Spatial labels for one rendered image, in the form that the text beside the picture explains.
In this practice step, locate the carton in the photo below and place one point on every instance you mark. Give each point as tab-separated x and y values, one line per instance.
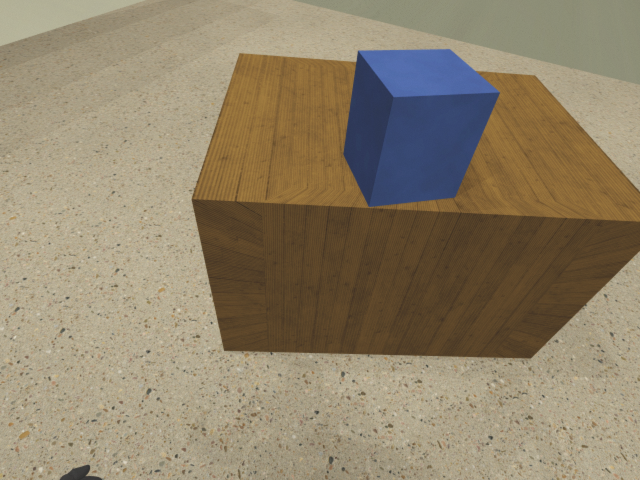
415	120

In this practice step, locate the pedestal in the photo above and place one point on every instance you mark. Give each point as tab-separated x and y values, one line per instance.
298	262

